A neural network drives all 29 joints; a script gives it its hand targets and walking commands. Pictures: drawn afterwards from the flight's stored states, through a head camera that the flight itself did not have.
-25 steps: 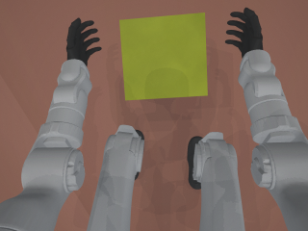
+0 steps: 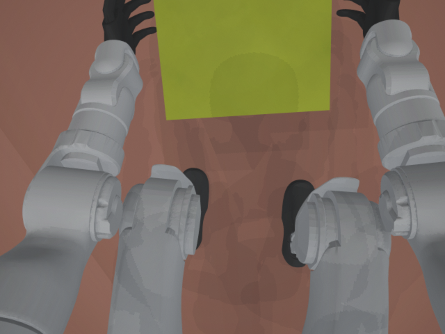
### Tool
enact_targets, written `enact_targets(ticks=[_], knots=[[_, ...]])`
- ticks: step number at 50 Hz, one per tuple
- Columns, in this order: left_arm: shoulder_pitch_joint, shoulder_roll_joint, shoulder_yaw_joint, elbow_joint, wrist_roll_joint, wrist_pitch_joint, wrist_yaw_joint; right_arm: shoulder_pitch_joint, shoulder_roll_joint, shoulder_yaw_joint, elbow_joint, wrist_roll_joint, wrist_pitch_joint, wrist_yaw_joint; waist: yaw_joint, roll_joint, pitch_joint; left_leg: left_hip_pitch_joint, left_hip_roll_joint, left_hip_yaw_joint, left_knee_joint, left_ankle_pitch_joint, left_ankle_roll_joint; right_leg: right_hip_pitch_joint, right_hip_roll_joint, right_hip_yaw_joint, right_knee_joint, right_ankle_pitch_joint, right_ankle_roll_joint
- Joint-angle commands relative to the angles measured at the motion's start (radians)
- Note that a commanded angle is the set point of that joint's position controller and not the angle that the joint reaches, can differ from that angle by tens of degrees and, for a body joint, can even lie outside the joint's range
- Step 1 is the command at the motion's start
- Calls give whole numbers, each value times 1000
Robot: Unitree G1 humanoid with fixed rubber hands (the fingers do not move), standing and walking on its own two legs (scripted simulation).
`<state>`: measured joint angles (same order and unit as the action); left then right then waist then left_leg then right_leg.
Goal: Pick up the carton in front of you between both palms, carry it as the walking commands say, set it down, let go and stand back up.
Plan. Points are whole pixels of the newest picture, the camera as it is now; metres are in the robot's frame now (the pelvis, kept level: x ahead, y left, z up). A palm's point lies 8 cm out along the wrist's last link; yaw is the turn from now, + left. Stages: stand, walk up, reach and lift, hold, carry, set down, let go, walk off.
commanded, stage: reach and lift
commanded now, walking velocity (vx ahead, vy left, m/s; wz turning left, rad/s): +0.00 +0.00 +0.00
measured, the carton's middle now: (243, 51) +0.50 +0.02 -0.25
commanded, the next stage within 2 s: none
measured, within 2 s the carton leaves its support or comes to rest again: leaves its support in 0.66 s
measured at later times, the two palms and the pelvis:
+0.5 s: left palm (136, 37) +0.50 +0.17 -0.17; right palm (354, 19) +0.53 -0.13 -0.18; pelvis -0.01 +0.00 +0.01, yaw +0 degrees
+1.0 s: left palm (86, 31) +0.47 +0.15 -0.02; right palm (442, 6) +0.49 -0.15 -0.02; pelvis -0.01 +0.00 +0.06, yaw -2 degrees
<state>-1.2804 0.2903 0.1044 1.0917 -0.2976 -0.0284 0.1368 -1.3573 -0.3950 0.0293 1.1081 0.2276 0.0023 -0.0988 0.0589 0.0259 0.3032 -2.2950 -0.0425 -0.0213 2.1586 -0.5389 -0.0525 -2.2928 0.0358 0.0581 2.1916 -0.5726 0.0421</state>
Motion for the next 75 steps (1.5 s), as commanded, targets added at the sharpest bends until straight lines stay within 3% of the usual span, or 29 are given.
enact_targets(ticks=[1, 8, 14, 17, 18, 22, 25, 30, 34, 37, 40, 42, 45, 48, 52, 55, 68, 75], knots=[[-111, 81, 28, -78, 20, -26, 8, -176, -51, -20, -62, -14, -17, 1, 13, -112, -1208, 572, -1, 80, -158, 356, -14, 632, -3, -70, -166, 339, -10], [-143, 56, 33, -92, 43, -30, 5, -211, -39, -30, -57, -20, -26, -3, 14, -75, -1147, 530, 4, 83, -168, 318, -18, 563, -1, -56, -190, 297, -17], [-244, -73, -50, -109, 7, -28, 1, -291, 77, 31, -62, -7, -34, -6, -6, -87, -1142, 537, -14, 82, -189, 266, -16, 581, 9, -59, -216, 242, -27], [-268, -125, -28, -60, 34, -30, 5, -316, 114, 21, -36, -40, -38, -11, -11, -90, -1113, 535, -30, 78, -194, 238, -16, 568, 18, -60, -230, 210, -27], [-285, -171, -32, -49, 46, -26, -1, -335, 163, 34, -32, -50, -37, -4, -12, -89, -1102, 540, -36, 74, -192, 229, -14, 551, 23, -61, -233, 197, -27], [-555, -658, -130, -80, 85, -3, -119, -552, 701, 131, -31, -66, -10, 111, -7, -109, -1089, 501, -68, 86, -159, 240, -4, 523, 58, -59, -208, 222, -37], [-639, -829, -133, -142, 116, 34, -180, -569, 887, 111, -48, -105, 19, 168, -8, -105, -1088, 485, -86, 103, -155, 220, -4, 499, 79, -79, -194, 212, -40], [-672, -997, -195, -268, 78, 68, -215, -580, 1063, 139, -159, -75, 36, 194, -9, -93, -1273, 582, -97, 118, -132, 340, 0, 570, 99, -108, -160, 330, -42], [-640, -1126, -282, -440, 33, 105, -211, -597, 1182, 245, -395, 1, 61, 178, 6, -105, -1643, 761, -113, 139, -127, 496, -6, 781, 116, -132, -157, 493, -27], [-609, -1159, -319, -564, 57, 150, -205, -574, 1239, 291, -544, 8, 104, 167, 13, -117, -1823, 836, -129, 153, -146, 512, -6, 882, 132, -149, -180, 515, -13], [-571, -1176, -330, -639, 102, 200, -213, -507, 1308, 296, -585, -27, 160, 172, 15, -114, -1789, 817, -135, 157, -210, 409, 2, 872, 148, -156, -241, 420, -9], [-530, -1199, -317, -618, 135, 233, -228, -447, 1358, 274, -535, -66, 196, 185, 23, -109, -1665, 764, -134, 157, -263, 302, 8, 812, 150, -151, -296, 312, -13], [-473, -1224, -236, -488, 220, 277, -257, -375, 1389, 171, -379, -152, 239, 209, 29, -99, -1383, 638, -127, 150, -347, 106, 16, 676, 149, -142, -388, 114, -21], [-459, -1240, -149, -410, 289, 300, -282, -366, 1390, 64, -299, -226, 255, 226, 22, -92, -1285, 608, -126, 144, -410, 38, 21, 648, 146, -139, -454, 38, -28], [-451, -1256, -90, -364, 344, 313, -304, -350, 1391, -28, -241, -291, 263, 239, 5, -71, -1300, 647, -131, 137, -478, 44, 19, 682, 147, -140, -517, 50, -35], [-432, -1284, -94, -365, 352, 316, -315, -328, 1401, -42, -253, -311, 263, 243, -11, -57, -1360, 704, -135, 131, -517, 78, 15, 740, 149, -138, -557, 90, -36], [-210, -1409, -327, -514, 255, 345, -309, -175, 1530, 232, -498, -191, 293, 258, -8, -70, -1547, 1040, -140, 101, -676, 273, -1, 1053, 155, -120, -716, 278, -2], [-73, -1430, -385, -529, 246, 333, -299, -20, 1549, 270, -500, -186, 282, 251, -16, -55, -1434, 1174, -140, 70, -792, 308, -1, 1163, 157, -95, -827, 316, -3]])
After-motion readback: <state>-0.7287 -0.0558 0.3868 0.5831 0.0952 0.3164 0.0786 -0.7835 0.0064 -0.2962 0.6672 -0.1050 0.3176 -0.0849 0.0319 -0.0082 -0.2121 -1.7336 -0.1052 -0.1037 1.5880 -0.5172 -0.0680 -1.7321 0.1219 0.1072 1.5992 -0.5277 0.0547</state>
